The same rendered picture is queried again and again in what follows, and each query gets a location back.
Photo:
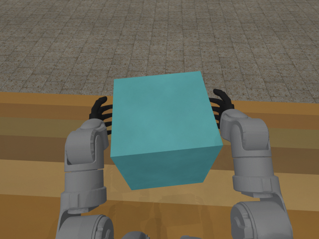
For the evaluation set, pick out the carton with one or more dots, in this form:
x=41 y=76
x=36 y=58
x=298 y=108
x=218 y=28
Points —
x=164 y=132

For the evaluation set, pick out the robot right hand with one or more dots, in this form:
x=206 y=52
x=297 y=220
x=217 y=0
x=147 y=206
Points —
x=224 y=104

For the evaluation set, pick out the right robot upper arm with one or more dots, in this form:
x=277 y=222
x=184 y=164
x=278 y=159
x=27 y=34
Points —
x=259 y=220

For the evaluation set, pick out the left robot forearm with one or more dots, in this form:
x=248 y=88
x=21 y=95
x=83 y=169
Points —
x=84 y=163

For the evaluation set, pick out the robot left hand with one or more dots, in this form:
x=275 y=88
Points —
x=97 y=110

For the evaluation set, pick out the left robot upper arm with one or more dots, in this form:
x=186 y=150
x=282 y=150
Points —
x=87 y=227

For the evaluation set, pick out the right robot forearm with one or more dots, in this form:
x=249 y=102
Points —
x=251 y=150

